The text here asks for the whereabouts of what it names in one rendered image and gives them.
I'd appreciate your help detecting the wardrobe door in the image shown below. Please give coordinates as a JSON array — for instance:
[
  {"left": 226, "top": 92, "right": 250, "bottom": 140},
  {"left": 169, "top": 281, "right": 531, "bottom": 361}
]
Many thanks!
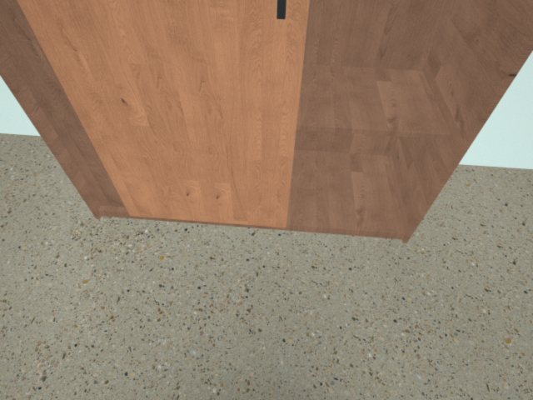
[
  {"left": 0, "top": 0, "right": 125, "bottom": 208},
  {"left": 17, "top": 0, "right": 310, "bottom": 228}
]

